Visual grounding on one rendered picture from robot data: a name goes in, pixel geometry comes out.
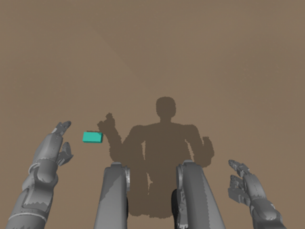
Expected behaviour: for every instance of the right robot arm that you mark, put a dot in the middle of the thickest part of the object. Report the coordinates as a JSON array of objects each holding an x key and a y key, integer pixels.
[{"x": 264, "y": 215}]

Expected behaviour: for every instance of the right robot foot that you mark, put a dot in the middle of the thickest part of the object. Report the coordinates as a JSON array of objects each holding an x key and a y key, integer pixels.
[{"x": 175, "y": 209}]

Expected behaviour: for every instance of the left robot arm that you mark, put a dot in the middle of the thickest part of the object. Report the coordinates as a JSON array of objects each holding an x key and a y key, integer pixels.
[{"x": 33, "y": 205}]

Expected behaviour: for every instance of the small box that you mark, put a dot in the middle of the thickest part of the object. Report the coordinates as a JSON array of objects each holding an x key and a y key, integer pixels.
[{"x": 92, "y": 137}]

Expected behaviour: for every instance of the left robot hand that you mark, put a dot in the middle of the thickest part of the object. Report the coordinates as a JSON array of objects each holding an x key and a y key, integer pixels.
[{"x": 50, "y": 146}]

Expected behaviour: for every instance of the right robot hand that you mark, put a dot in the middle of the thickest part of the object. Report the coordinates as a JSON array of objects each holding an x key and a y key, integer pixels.
[{"x": 247, "y": 189}]

